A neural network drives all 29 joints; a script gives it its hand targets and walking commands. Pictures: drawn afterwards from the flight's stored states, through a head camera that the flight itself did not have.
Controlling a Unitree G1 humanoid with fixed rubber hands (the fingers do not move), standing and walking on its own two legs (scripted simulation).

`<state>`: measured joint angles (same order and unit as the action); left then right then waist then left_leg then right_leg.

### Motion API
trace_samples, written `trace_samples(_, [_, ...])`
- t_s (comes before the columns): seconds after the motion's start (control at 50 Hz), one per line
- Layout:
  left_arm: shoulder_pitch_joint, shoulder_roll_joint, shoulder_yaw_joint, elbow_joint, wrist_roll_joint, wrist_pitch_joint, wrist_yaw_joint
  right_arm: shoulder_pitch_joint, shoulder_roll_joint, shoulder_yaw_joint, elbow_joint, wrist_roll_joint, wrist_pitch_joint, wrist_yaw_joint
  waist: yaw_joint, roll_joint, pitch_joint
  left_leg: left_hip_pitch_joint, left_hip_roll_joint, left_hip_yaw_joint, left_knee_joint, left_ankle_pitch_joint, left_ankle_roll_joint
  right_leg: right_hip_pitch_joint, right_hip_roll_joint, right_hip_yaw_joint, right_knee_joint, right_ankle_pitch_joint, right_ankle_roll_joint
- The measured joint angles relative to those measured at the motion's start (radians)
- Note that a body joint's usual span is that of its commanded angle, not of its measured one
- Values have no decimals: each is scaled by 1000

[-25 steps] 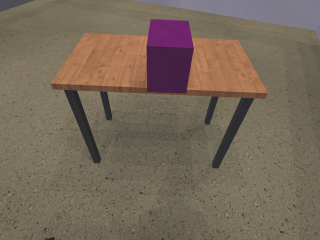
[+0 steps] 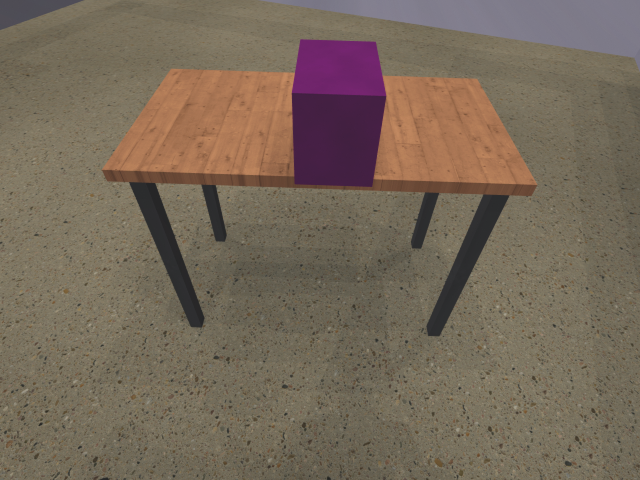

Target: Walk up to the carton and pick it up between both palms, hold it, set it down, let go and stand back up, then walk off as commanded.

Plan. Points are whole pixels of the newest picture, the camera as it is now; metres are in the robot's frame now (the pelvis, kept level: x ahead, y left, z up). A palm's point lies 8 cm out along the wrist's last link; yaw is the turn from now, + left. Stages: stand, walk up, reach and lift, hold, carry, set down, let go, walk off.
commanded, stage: stand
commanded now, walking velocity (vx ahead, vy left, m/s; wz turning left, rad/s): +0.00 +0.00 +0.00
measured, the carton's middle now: (335, 112) +0.84 -0.03 +0.05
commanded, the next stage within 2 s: none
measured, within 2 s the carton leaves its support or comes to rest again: neither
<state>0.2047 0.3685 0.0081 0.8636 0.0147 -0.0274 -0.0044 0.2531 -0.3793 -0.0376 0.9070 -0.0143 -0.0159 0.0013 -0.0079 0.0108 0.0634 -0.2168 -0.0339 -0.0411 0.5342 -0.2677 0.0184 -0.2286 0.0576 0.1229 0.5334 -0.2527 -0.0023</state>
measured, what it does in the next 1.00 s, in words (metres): stands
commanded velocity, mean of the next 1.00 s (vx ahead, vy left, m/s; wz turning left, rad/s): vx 0.00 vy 0.00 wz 0.00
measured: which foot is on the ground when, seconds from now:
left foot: down 0.00-1.00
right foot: down 0.00-1.00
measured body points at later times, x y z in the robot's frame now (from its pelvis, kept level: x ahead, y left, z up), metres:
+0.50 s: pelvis -0.01 +0.00 +0.00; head +0.00 -0.01 +0.45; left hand +0.12 +0.30 -0.10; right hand +0.05 -0.32 -0.13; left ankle +0.02 +0.11 -0.73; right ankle +0.02 -0.12 -0.73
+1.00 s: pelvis -0.01 +0.00 +0.00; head +0.00 -0.01 +0.45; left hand +0.11 +0.29 -0.11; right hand +0.04 -0.32 -0.13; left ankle +0.02 +0.11 -0.73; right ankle +0.02 -0.12 -0.73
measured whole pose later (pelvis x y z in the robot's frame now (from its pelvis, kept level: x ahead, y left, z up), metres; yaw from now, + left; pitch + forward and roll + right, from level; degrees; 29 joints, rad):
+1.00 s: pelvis -0.01 +0.00 +0.00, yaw +0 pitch -3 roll +0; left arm 0.15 0.37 -0.02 0.91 0.01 -0.02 0.00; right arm 0.22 -0.38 -0.04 1.04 -0.01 -0.02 0.00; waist -0.01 0.01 0.06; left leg -0.21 -0.03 -0.04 0.49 -0.23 0.01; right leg -0.23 0.05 0.12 0.50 -0.22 0.00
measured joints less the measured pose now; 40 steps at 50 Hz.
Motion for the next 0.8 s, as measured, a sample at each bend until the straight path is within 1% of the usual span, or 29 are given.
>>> trace_samples(0.24, [-47, 0, -12, 0, 0, 3, 0, -10, 0, 0, 67, 0, 0, 0, 0, -1, 0, 1, 0, 0, -3, 4, -2, 0, 0, 0, -1, 2, 0])
trace_samples(0.8, [-59, 0, -20, 40, 0, 11, 0, -32, 1, 0, 119, 0, 0, 1, 0, -3, -1, 7, 1, 0, -47, 36, -7, 0, -3, 1, -32, 29, -1])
